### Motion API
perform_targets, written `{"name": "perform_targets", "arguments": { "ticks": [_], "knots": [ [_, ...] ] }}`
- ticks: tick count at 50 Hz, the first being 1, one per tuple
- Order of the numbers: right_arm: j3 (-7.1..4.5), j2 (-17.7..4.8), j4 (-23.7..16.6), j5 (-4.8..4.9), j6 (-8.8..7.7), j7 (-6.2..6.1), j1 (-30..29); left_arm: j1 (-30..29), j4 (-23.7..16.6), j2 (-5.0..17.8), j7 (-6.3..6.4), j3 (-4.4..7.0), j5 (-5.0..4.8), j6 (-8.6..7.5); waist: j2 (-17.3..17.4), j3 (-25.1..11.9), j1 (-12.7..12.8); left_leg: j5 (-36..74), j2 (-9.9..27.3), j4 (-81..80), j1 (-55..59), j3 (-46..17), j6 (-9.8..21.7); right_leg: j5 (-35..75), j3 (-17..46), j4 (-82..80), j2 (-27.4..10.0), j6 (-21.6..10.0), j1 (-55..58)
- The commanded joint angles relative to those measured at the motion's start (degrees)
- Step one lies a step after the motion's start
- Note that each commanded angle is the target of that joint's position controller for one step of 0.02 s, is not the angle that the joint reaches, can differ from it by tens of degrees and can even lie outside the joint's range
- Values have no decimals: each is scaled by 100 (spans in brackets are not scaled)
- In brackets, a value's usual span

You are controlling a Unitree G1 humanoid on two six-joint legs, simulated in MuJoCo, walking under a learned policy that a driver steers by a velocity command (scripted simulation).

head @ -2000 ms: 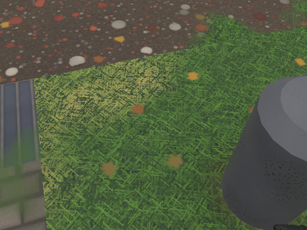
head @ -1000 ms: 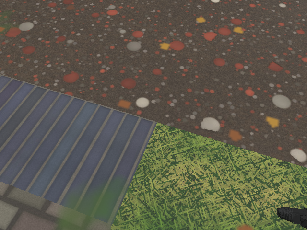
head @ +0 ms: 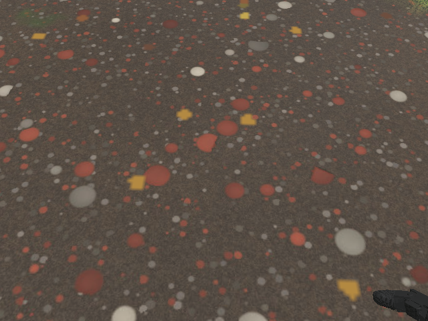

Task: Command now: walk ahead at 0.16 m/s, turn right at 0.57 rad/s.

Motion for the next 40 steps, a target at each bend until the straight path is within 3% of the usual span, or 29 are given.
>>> {"name": "perform_targets", "arguments": {
  "ticks": [1,2,3,5,7,12,16,18,19,20,21,22,23,24,25,26,28,32,37,40],
  "knots": [
    [-326,-949,-250,61,142,-59,993,1046,-365,685,-46,71,-78,-46,1334,-2103,-286,2120,2826,-405,3803,-3280,1672,-893,-229,3007,-409,435,-2307],
    [-246,-680,-327,62,223,-100,813,388,-446,886,-22,153,-94,62,867,-1540,-471,1308,2402,-494,3326,-2421,1375,-431,-455,3208,-548,558,-2486],
    [-189,-581,-337,36,306,-111,558,99,-495,855,18,181,-87,185,582,-1151,-436,847,2066,-659,2702,-1858,1215,-139,-575,3094,-690,631,-2445],
    [-215,-701,-276,-8,382,-137,231,3,-617,626,45,155,-73,328,860,-582,-270,449,1660,-1045,1588,-1100,1158,234,-811,2660,-856,665,-2004],
    [-253,-729,-203,-33,390,-154,186,79,-642,383,53,109,-52,344,1011,-577,-239,625,1558,-1208,1389,-623,1244,385,-1032,2186,-841,664,-1702],
    [-356,-915,-88,68,455,-176,80,-315,-833,306,-50,55,6,321,910,-873,-347,745,1897,-1249,1540,-181,1411,915,-1167,891,-1078,509,-1135],
    [-420,-1059,41,165,516,-117,98,-427,-934,436,-159,113,0,355,1006,-755,-361,261,2016,-1128,1602,37,1258,1047,-1412,-43,-994,268,-679],
    [-430,-1059,115,267,554,-114,39,-181,-859,413,-203,155,18,350,919,-741,-171,-68,1916,-723,1507,277,953,1586,-1622,-1052,-808,33,-110],
    [-405,-911,224,282,578,-115,236,-5,-790,512,-185,214,45,344,707,-703,-152,-513,1725,-297,1229,510,629,1883,-1512,-1511,-720,-145,325],
    [-341,-612,276,185,605,-90,456,121,-828,962,-112,340,58,326,-473,-511,-249,-1500,1169,995,358,1108,55,2895,-181,-2302,-1546,-548,834],
    [-288,-519,-42,-24,592,-103,256,-56,-1071,1543,-51,417,106,304,-1812,-273,-334,-3402,255,2414,-1227,1131,-442,3954,1763,-2523,-2832,-1585,1051],
    [-369,-750,-138,19,552,-149,-258,109,-1064,1376,-81,383,282,170,-1244,-582,99,-3485,202,3424,-1246,179,-377,3611,1893,-2701,-2869,-1939,677],
    [-412,-820,-102,145,562,-162,-199,-140,-1040,1216,-90,320,288,61,-965,-489,-117,-2948,313,3693,-1269,-23,-270,3265,1379,-2684,-2552,-1639,577],
    [-449,-837,45,148,584,-196,2,-514,-1077,1041,-70,287,166,20,-665,-434,-314,-2429,387,3638,-1271,-71,-244,3038,981,-2587,-2230,-1274,536],
    [-473,-878,130,91,606,-235,70,-729,-1126,859,-44,220,69,25,-614,-467,-372,-2143,411,3580,-1209,-79,-275,3172,784,-2522,-2086,-1090,516],
    [-476,-857,153,57,607,-231,127,-823,-1162,795,-11,175,56,42,-635,-540,-435,-1934,342,3696,-966,-40,-333,3573,643,-2461,-1967,-1066,379],
    [-446,-740,169,110,579,-191,192,-758,-1174,752,32,150,90,75,-574,-718,-455,-1683,226,3563,-744,-23,-408,3891,540,-2381,-1829,-1091,454],
    [-332,-551,171,162,559,-126,4,-614,-1129,770,78,166,69,119,-673,-776,-275,-1530,226,2240,-442,-35,-483,3682,580,-2219,-1766,-1074,772],
    [-308,-623,159,221,541,-23,14,-630,-1064,763,-24,133,110,176,-805,-644,-148,-1837,223,1298,435,64,-385,3591,942,-2113,-1827,-1183,396],
    [-276,-511,239,195,473,43,299,-859,-1016,602,-50,53,28,181,-682,-598,-401,-976,202,-208,1229,164,-208,3486,980,-1883,-1604,-960,245]
  ]
}}
Next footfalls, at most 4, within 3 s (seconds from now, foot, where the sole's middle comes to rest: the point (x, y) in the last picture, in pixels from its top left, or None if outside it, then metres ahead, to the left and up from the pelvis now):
0.40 right None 0.07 -0.13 -0.76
0.82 left None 0.16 0.08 -0.76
1.58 left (250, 317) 0.47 -0.06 -0.76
2.06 right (323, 319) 0.48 -0.27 -0.76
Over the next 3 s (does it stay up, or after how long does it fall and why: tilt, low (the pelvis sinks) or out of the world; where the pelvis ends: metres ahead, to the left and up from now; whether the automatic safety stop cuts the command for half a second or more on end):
stays up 0.42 -0.12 0.01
